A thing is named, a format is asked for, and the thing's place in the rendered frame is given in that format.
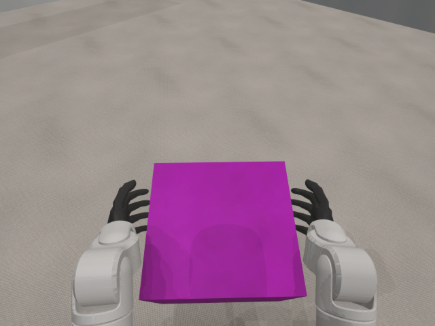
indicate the robot left hand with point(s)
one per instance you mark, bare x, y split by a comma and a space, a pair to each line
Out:
121, 208

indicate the right robot forearm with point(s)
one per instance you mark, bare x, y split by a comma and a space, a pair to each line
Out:
346, 278

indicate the carton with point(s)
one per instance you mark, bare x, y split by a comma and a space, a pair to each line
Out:
221, 232

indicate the left robot forearm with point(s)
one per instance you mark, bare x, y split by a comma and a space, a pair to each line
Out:
102, 281

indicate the robot right hand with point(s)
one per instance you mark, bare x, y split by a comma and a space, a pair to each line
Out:
319, 209

